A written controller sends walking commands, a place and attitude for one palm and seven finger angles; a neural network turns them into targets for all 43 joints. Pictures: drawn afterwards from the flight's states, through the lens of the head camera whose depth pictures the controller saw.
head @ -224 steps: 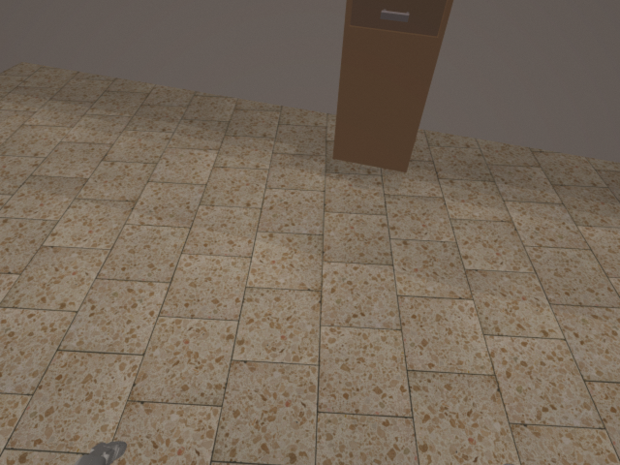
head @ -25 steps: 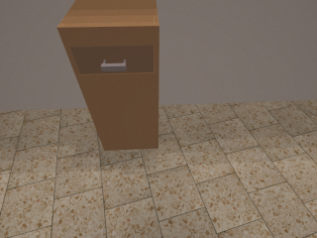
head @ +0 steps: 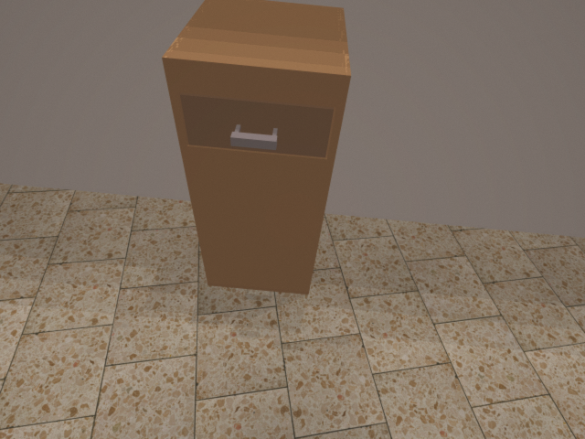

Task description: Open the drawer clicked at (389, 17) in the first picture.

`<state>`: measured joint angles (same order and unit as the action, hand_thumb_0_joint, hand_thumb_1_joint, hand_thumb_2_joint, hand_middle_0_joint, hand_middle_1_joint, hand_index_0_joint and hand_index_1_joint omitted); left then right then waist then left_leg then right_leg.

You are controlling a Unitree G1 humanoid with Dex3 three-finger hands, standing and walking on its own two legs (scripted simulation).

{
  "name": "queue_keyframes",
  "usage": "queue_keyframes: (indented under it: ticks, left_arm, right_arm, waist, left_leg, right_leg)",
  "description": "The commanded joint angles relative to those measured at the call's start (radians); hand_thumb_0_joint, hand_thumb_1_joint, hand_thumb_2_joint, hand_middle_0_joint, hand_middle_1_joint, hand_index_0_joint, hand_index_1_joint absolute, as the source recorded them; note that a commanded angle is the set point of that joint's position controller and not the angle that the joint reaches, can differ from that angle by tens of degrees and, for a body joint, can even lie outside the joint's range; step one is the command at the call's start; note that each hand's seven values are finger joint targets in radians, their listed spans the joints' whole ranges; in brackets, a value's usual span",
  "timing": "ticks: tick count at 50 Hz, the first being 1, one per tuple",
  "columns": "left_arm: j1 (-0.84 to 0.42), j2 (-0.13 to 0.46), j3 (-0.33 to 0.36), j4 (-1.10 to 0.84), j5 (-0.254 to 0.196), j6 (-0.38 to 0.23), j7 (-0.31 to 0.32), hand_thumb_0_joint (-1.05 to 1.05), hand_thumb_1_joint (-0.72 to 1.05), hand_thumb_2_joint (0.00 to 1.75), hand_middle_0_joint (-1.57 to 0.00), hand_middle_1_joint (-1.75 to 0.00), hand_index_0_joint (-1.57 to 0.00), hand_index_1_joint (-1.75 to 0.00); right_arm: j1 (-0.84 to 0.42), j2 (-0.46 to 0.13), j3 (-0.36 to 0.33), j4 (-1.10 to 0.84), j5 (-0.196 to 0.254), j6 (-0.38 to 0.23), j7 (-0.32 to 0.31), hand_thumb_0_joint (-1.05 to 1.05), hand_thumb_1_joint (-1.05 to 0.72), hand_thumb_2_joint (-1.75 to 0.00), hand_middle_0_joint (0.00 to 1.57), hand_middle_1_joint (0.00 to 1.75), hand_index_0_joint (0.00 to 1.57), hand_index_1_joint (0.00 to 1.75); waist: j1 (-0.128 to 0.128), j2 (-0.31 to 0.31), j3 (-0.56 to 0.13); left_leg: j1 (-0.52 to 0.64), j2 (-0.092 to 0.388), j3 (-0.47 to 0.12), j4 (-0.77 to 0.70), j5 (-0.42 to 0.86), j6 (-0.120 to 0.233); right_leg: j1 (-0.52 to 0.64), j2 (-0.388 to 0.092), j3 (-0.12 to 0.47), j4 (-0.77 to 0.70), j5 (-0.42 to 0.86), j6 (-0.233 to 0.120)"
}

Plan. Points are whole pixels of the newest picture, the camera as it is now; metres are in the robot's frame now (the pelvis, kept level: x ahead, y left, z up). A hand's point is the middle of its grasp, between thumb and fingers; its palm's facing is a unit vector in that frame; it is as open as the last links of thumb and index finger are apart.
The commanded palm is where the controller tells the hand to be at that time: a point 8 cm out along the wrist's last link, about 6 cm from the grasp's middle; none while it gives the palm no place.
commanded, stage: take the last steps up to it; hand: left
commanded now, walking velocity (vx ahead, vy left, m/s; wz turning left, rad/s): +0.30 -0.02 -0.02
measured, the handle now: (255, 135) +0.76 +0.13 -0.02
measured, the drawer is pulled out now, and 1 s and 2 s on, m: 0.00 0.00 0.00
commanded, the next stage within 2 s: come to a stop and stand still in 0.56 s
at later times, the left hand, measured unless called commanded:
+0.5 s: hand (217, 416) +0.19 +0.12 -0.17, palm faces +0.04 -0.97 -0.22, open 7.2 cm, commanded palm none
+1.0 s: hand (198, 390) +0.24 +0.17 -0.18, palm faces +0.02 -0.98 -0.20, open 7.4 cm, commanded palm none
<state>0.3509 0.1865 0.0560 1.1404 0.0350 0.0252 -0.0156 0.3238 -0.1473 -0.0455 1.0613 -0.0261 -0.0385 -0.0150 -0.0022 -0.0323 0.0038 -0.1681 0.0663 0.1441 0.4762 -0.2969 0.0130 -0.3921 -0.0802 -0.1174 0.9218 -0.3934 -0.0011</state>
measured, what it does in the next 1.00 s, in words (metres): walks ahead: right foot, then left foot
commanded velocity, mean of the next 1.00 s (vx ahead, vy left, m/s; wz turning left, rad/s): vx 0.07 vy -0.04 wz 0.01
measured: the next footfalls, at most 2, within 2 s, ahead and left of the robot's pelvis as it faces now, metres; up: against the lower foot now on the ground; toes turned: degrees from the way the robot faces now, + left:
right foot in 0.30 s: +0.20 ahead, -0.15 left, +0.00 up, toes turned -10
left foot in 0.72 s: +0.32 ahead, +0.08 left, +0.00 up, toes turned +8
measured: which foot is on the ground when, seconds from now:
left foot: down 0.00-0.30, up 0.32-0.70, down 0.72-1.00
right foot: up 0.00-0.28, down 0.30-0.74, up 0.76-1.00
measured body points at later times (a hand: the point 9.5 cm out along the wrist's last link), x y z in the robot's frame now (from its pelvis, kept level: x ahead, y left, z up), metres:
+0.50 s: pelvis +0.15 -0.06 +0.00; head +0.17 -0.07 +0.45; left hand +0.19 +0.18 -0.15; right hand +0.15 -0.29 -0.17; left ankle +0.13 +0.08 -0.67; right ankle +0.16 -0.14 -0.74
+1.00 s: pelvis +0.22 -0.02 +0.00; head +0.27 +0.00 +0.45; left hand +0.24 +0.22 -0.17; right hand +0.32 -0.25 -0.14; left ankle +0.28 +0.07 -0.74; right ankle +0.18 -0.17 -0.66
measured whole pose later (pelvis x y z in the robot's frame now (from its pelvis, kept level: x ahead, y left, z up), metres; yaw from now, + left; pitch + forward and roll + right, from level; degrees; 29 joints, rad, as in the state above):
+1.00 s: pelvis +0.22 -0.02 +0.00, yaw -2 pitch +0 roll -2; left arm 0.23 0.20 0.05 1.06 0.03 0.05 0.03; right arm 0.08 -0.13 -0.03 1.00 -0.01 0.00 -0.05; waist 0.02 -0.03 0.11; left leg -0.29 0.07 0.16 0.45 -0.15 0.05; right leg -0.42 -0.03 -0.01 1.06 -0.47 0.04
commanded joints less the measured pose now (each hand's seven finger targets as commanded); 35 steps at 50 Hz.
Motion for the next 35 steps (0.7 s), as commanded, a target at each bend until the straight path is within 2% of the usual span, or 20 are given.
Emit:
queue_keyframes:
  ticks: [1,3,6,8,10,11,12,13,14,15,16,17,18,20,23,26,29,32,34,35]
  left_arm:
    - [-0.095,0.022,0.006,-0.108,-0.008,-0.052,-0.011,0.0,0.9,0.9,-0.2,-0.3,-0.2,-0.3]
    - [-0.103,0.015,0.005,-0.112,-0.01,-0.048,-0.008,0.0,0.9,0.9,-0.2,-0.3,-0.2,-0.3]
    - [-0.165,0.01,0.002,-0.132,-0.013,-0.049,-0.007,0.0,0.9,0.9,-0.2,-0.3,-0.2,-0.3]
    - [-0.199,0.0,0.003,-0.147,-0.014,-0.051,-0.007,0.0,0.9,0.9,-0.2,-0.3,-0.2,-0.3]
    - [-0.19,0.001,0.006,-0.145,-0.015,-0.055,-0.006,0.0,0.9,0.9,-0.2,-0.3,-0.2,-0.3]
    - [-0.165,0.009,0.011,-0.136,-0.015,-0.059,-0.006,0.0,0.9,0.9,-0.2,-0.3,-0.2,-0.3]
    - [-0.101,0.019,0.018,-0.117,-0.013,-0.063,-0.005,0.0,0.9,0.9,-0.2,-0.3,-0.2,-0.3]
    - [0.014,0.052,0.026,-0.08,-0.008,-0.073,-0.002,0.0,0.9,0.9,-0.2,-0.3,-0.2,-0.3]
    - [0.143,0.13,0.042,-0.043,0.0,-0.086,0.007,0.0,0.9,0.9,-0.2,-0.3,-0.2,-0.3]
    - [0.24,0.236,0.062,-0.023,-0.007,-0.091,0.018,0.0,0.9,0.9,-0.2,-0.3,-0.2,-0.3]
    - [0.22,0.221,0.055,-0.035,-0.022,-0.083,0.027,0.0,0.9,0.9,-0.2,-0.3,-0.2,-0.3]
    - [0.126,0.192,0.052,-0.051,-0.02,-0.084,0.031,0.0,0.9,0.9,-0.2,-0.3,-0.2,-0.3]
    - [0.053,0.145,0.039,-0.071,-0.021,-0.085,0.033,0.0,0.9,0.9,-0.2,-0.3,-0.2,-0.3]
    - [-0.028,0.071,0.012,-0.098,-0.019,-0.093,0.035,0.0,0.9,0.9,-0.2,-0.3,-0.2,-0.3]
    - [-0.036,0.05,0.004,-0.095,-0.011,-0.103,0.039,0.0,0.9,0.9,-0.2,-0.3,-0.2,-0.3]
    - [0.003,0.064,0.001,-0.078,-0.009,-0.107,0.037,0.0,0.9,0.9,-0.2,-0.3,-0.2,-0.3]
    - [0.022,0.088,0.004,-0.067,-0.011,-0.106,0.034,0.0,0.9,0.9,-0.2,-0.3,-0.2,-0.3]
    - [0.026,0.101,0.01,-0.06,-0.008,-0.098,0.035,0.0,0.9,0.9,-0.2,-0.3,-0.2,-0.3]
    - [0.001,0.088,0.004,-0.052,-0.015,-0.085,0.038,0.0,0.9,0.9,-0.2,-0.3,-0.2,-0.3]
    - [0.002,0.057,-0.006,-0.045,-0.02,-0.077,0.042,0.0,0.9,0.9,-0.2,-0.3,-0.2,-0.3]
  right_arm:
    - [0.074,-0.127,-0.015,0.002,0.004,-0.027,-0.016,0.0,-0.9,-0.9,0.2,0.3,0.2,0.3]
    - [0.099,-0.131,-0.017,0.017,0.005,-0.03,-0.017,0.0,-0.9,-0.9,0.2,0.3,0.2,0.3]
    - [0.143,-0.125,-0.02,0.041,0.003,-0.029,-0.016,0.0,-0.9,-0.9,0.2,0.3,0.2,0.3]
    - [0.145,-0.127,-0.023,0.05,-0.002,-0.025,-0.014,0.0,-0.9,-0.9,0.2,0.3,0.2,0.3]
    - [0.126,-0.133,-0.028,0.053,-0.005,-0.02,-0.012,0.0,-0.9,-0.9,0.2,0.3,0.2,0.3]
    - [0.117,-0.13,-0.028,0.055,-0.005,-0.017,-0.011,0.0,-0.9,-0.9,0.2,0.3,0.2,0.3]
    - [0.101,-0.125,-0.027,0.053,-0.003,-0.015,-0.011,0.0,-0.9,-0.9,0.2,0.3,0.2,0.3]
    - [0.093,-0.116,-0.026,0.054,0.002,-0.015,-0.008,0.0,-0.9,-0.9,0.2,0.3,0.2,0.3]
    - [0.099,-0.081,-0.019,0.042,0.013,-0.02,0.001,0.0,-0.9,-0.9,0.2,0.3,0.2,0.3]
    - [0.102,-0.031,-0.006,0.0,0.02,-0.021,0.008,0.0,-0.9,-0.9,0.2,0.3,0.2,0.3]
    - [0.048,-0.071,-0.015,-0.026,0.017,-0.007,0.006,0.0,-0.9,-0.9,0.2,0.3,0.2,0.3]
    - [0.031,-0.054,-0.021,-0.013,0.016,-0.005,0.009,0.0,-0.9,-0.9,0.2,0.3,0.2,0.3]
    - [-0.004,-0.054,-0.02,-0.008,0.012,-0.006,0.011,0.0,-0.9,-0.9,0.2,0.3,0.2,0.3]
    - [0.008,-0.039,-0.019,0.005,0.003,0.007,0.014,0.0,-0.9,-0.9,0.2,0.3,0.2,0.3]
    - [0.051,-0.015,-0.013,0.02,0.0,0.025,0.017,0.0,-0.9,-0.9,0.2,0.3,0.2,0.3]
    - [-0.023,-0.011,-0.01,-0.009,0.005,0.026,0.024,0.0,-0.9,-0.9,0.2,0.3,0.2,0.3]
    - [-0.095,-0.025,-0.005,-0.039,0.007,0.018,0.029,0.0,-0.9,-0.9,0.2,0.3,0.2,0.3]
    - [-0.132,-0.042,-0.002,-0.058,0.009,0.008,0.029,0.0,-0.9,-0.9,0.2,0.3,0.2,0.3]
    - [-0.102,-0.047,0.006,-0.039,0.007,0.001,0.021,0.0,-0.9,-0.9,0.2,0.3,0.2,0.3]
    - [-0.06,-0.058,0.01,-0.016,0.007,-0.006,0.013,0.0,-0.9,-0.9,0.2,0.3,0.2,0.3]
  waist:
    - [-0.016,0.144,0.104]
    - [-0.017,0.152,0.083]
    - [-0.037,0.159,0.097]
    - [-0.043,0.178,0.118]
    - [-0.031,0.2,0.131]
    - [-0.015,0.189,0.121]
    - [0.018,0.154,0.094]
    - [0.072,0.072,0.046]
    - [0.124,-0.097,-0.035]
    - [0.132,-0.349,-0.097]
    - [0.127,-0.231,-0.058]
    - [0.095,-0.199,-0.001]
    - [0.075,-0.14,0.052]
    - [0.019,-0.057,0.087]
    - [-0.022,-0.061,0.067]
    - [-0.003,-0.039,0.06]
    - [0.013,-0.064,0.051]
    - [0.022,-0.077,0.058]
    - [-0.002,-0.063,0.058]
    - [-0.015,-0.008,0.032]
  left_leg:
    - [0.111,0.226,-0.222,-0.325,0.052,0.119]
    - [0.137,0.218,-0.174,-0.306,0.164,0.129]
    - [0.155,0.216,-0.144,-0.288,0.247,0.137]
    - [0.126,0.224,-0.132,-0.268,0.253,0.137]
    - [0.087,0.231,-0.127,-0.236,0.231,0.129]
    - [0.063,0.224,-0.121,-0.204,0.211,0.119]
    - [0.018,0.208,-0.101,-0.133,0.204,0.1]
    - [-0.034,0.151,-0.052,0.019,0.218,0.071]
    - [-0.194,0.077,0.015,0.27,0.097,0.032]
    - [-0.392,-0.039,0.014,0.576,-0.283,0.004]
    - [-0.423,-0.011,-0.102,0.718,-0.291,0.019]
    - [-0.437,0.029,-0.13,0.777,-0.2,0.023]
    - [-0.44,0.057,-0.136,0.789,-0.12,0.019]
    - [-0.367,0.081,-0.137,0.73,-0.011,0.003]
    - [-0.319,0.072,-0.102,0.601,0.015,-0.024]
    - [-0.317,0.056,-0.073,0.444,0.032,-0.034]
    - [-0.31,0.042,-0.057,0.303,0.045,-0.037]
    - [-0.228,0.031,-0.055,0.197,0.035,-0.022]
    - [-0.102,0.005,-0.039,0.057,0.128,-0.025]
    - [0.001,0.011,-0.059,-0.03,0.274,-0.028]
  right_leg:
    - [-0.247,-0.05,0.055,0.101,0.115,0.02]
    - [-0.226,-0.048,0.042,0.042,0.118,0.031]
    - [-0.199,-0.039,0.017,-0.092,0.116,0.032]
    - [-0.151,-0.028,-0.002,-0.186,0.105,0.027]
    - [-0.077,-0.012,-0.019,-0.256,0.112,0.018]
    - [-0.014,0.002,-0.024,-0.298,0.132,0.009]
    - [0.106,0.021,-0.034,-0.36,0.178,0.001]
    - [0.267,0.032,-0.03,-0.423,0.209,-0.009]
    - [0.468,-0.119,0.152,-0.482,0.135,-0.057]
    - [0.573,-0.353,0.52,-0.636,0.161,-0.145]
    - [0.491,-0.375,0.556,-0.701,0.115,-0.174]
    - [0.39,-0.35,0.503,-0.723,0.0,-0.167]
    - [0.29,-0.326,0.458,-0.737,-0.02,-0.161]
    - [0.162,-0.258,0.27,-0.741,0.131,-0.131]
    - [0.138,-0.216,0.133,-0.734,0.327,-0.134]
    - [0.192,-0.204,0.113,-0.727,0.438,-0.152]
    - [0.257,-0.202,0.106,-0.705,0.481,-0.158]
    - [0.24,-0.221,0.122,-0.678,0.407,-0.158]
    - [0.209,-0.166,0.075,-0.606,0.414,-0.116]
    - [0.194,-0.116,0.044,-0.516,0.46,-0.079]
